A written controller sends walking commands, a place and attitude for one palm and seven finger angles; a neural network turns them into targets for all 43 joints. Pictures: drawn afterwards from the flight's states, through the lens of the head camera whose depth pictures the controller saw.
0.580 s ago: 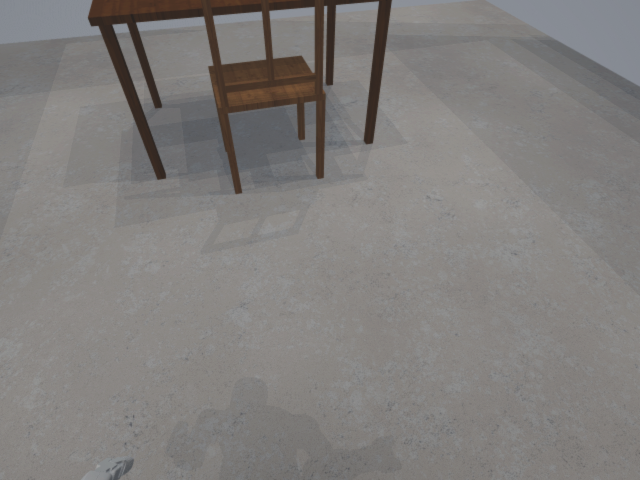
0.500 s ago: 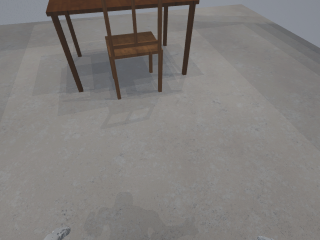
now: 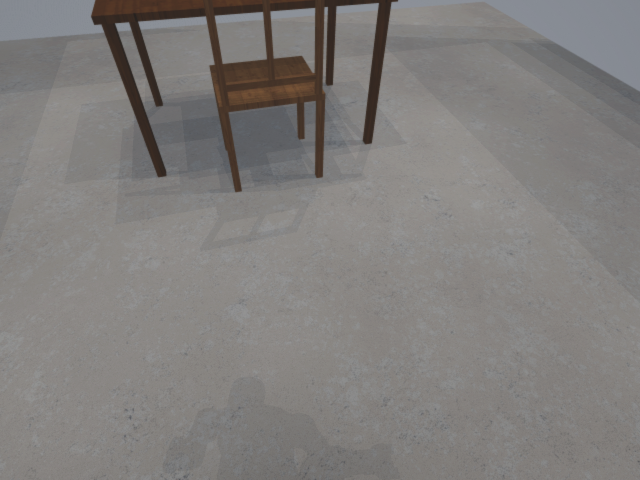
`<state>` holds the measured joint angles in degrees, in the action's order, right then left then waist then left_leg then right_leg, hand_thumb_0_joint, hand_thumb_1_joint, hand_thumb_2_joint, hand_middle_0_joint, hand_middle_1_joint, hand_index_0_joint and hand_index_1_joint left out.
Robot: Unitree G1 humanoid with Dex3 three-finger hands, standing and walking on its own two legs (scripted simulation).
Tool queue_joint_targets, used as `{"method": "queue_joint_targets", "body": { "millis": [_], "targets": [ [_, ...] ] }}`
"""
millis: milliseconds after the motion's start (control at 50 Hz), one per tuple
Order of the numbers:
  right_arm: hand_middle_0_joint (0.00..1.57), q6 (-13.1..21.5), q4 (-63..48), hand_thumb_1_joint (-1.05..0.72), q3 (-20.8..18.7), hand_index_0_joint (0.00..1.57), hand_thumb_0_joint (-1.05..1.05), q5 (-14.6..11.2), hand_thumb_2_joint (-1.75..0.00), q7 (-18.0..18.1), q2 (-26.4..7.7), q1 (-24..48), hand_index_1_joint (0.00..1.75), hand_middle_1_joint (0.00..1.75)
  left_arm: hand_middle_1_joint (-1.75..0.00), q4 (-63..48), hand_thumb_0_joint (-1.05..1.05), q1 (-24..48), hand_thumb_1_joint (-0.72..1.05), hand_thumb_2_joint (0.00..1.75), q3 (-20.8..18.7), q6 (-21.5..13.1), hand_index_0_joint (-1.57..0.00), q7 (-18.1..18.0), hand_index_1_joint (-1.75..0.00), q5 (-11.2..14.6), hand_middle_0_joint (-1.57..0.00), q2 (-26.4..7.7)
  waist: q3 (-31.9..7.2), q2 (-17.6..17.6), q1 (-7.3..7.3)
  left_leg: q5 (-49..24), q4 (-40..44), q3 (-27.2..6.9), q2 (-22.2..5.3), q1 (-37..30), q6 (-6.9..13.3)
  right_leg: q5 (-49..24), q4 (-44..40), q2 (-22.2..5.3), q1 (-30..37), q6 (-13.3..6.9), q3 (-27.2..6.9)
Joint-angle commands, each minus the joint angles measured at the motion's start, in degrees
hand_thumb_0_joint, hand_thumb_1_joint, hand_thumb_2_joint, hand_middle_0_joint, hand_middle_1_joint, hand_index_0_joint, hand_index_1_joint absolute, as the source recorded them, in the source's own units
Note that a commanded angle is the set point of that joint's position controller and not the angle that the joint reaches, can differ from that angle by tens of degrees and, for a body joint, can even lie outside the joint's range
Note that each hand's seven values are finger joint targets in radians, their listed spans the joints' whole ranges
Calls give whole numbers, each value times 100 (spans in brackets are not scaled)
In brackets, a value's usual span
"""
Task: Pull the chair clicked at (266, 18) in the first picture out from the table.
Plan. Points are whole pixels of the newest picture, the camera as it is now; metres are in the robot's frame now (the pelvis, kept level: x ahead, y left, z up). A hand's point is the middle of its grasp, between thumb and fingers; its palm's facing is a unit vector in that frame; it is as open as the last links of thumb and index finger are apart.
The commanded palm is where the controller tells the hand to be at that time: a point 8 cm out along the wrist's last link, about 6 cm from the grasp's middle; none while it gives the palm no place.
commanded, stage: stand and wait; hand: left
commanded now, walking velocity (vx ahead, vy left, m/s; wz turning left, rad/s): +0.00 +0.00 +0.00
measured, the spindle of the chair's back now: (268, 33) +1.54 +0.29 -0.07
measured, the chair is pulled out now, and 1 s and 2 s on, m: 0.00 0.00 0.00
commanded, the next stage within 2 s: look at it before walking up in 0.38 s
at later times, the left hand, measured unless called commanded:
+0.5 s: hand out of the picture +0.07 +0.24 -0.15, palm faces -0.04 -0.94 -0.33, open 7.4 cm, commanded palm none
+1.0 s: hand out of the picture +0.07 +0.24 -0.16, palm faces -0.05 -0.94 -0.33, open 7.4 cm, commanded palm none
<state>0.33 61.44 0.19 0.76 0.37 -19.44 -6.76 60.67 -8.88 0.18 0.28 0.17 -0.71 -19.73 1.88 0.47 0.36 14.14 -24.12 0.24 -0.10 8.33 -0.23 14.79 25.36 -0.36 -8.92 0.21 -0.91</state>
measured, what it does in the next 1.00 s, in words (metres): stands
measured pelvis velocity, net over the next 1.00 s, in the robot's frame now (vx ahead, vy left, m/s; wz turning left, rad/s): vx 0.00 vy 0.00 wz -0.01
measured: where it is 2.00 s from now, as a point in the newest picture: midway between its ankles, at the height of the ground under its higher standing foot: (301, 472)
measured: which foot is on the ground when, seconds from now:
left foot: down 0.00-1.00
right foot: down 0.00-1.00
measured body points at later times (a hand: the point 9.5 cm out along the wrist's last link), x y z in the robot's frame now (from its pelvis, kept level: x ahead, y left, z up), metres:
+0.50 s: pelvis -0.01 +0.00 +0.00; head -0.01 +0.00 +0.45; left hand +0.07 +0.29 -0.13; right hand +0.06 -0.30 -0.13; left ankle -0.01 +0.12 -0.74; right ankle -0.01 -0.12 -0.74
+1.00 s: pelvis +0.00 +0.00 +0.00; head +0.01 +0.00 +0.45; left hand +0.07 +0.29 -0.13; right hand +0.08 -0.30 -0.13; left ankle -0.01 +0.12 -0.74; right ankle -0.01 -0.12 -0.74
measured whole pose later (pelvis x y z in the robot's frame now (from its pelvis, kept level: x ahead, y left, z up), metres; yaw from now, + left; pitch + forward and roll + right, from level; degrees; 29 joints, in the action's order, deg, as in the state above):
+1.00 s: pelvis +0.00 +0.00 +0.00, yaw -1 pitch -1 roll +0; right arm 0.8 63.9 0.4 0.5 0.1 -19.2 -6.1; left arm 62.4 -7.9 0.5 -0.4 0.2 -0.9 -19.4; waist 1.8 0.6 0.2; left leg 12.4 -21.3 0.9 -0.4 7.7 -0.3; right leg 12.8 22.5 0.0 -8.6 0.2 -1.6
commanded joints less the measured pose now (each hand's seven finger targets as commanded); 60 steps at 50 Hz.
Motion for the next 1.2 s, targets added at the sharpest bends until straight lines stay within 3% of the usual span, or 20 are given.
{"method": "queue_joint_targets", "body": {
  "millis": [0,240,1040,1060,1080,1140,1180],
  "targets": [
    [20,147,-371,-90,-253,20,0,-22,-90,65,-1164,366,30,30,-30,-370,0,346,90,90,-222,-150,-20,-89,-30,26,-20,-1175,-456,28,-20,-1147,366,-497,-655,-166,217,-1161,-473,-629,44,-216,-499],
    [20,154,-170,-90,-228,20,0,-15,-90,41,-1182,277,30,30,-30,-240,0,358,90,90,-199,-136,-20,-74,-30,14,-20,-1168,-214,-23,-15,-582,624,-550,-658,16,204,-477,-663,-597,-126,-195,-580],
    [20,162,-108,-90,-224,20,0,-34,-90,46,-1183,319,30,30,-30,-184,0,319,90,90,-187,-172,-20,-90,-30,9,-20,-1157,-413,-33,-26,-1286,587,-471,-721,-290,178,-1342,-623,-630,67,-176,-539],
    [20,120,-6,-90,-112,20,0,-8,-90,29,-729,139,30,30,-30,-71,0,89,90,90,-96,-121,-20,-107,-30,23,-20,-693,-553,-18,-28,-1068,537,-393,-708,-335,117,-1083,-609,-627,131,-110,-487],
    [20,56,66,-90,-44,20,0,15,-90,8,-438,-80,30,30,-30,12,0,-128,90,90,-37,-51,-20,-112,-30,8,-20,-422,-498,4,-19,-400,488,-335,-654,-259,78,-288,-560,-570,61,-75,-467],
    [20,-20,51,-90,-98,20,0,68,-90,-38,-486,-244,30,30,-30,-5,0,-343,90,90,-94,25,-20,-24,-30,-58,-20,-485,195,1,13,1632,563,-437,-557,402,177,1638,-629,-455,-462,-173,-611],
    [20,-12,-23,-90,-126,20,0,76,-90,-50,-453,-305,30,30,-30,-57,0,-518,90,90,-150,11,-20,16,-30,-76,-20,-487,485,138,59,1932,378,-461,-500,777,234,1926,-634,-462,-559,-270,-751]
  ]
}}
